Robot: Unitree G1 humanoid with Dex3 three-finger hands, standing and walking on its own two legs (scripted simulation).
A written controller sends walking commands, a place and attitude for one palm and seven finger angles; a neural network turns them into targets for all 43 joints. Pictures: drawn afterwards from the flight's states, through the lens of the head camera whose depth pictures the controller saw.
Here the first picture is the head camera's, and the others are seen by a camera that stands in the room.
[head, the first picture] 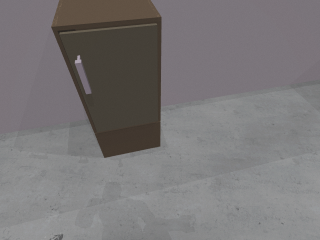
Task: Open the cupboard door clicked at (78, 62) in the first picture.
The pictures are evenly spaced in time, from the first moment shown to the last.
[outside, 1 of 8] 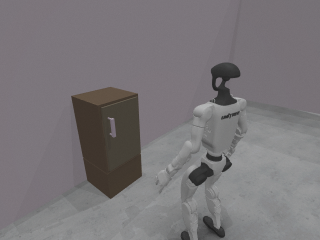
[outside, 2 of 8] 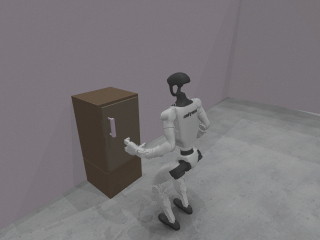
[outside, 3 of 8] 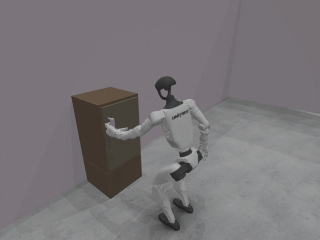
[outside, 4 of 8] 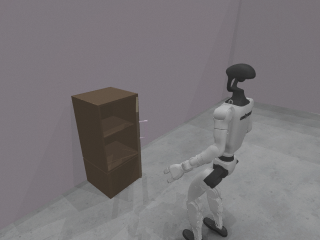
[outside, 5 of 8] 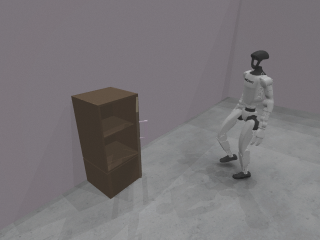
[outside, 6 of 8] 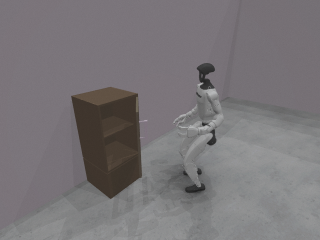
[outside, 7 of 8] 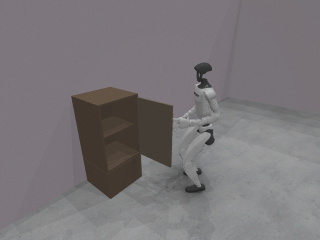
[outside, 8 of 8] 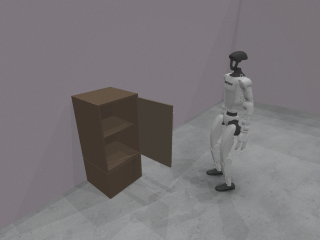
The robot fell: no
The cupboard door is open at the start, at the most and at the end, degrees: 0 92 92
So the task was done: yes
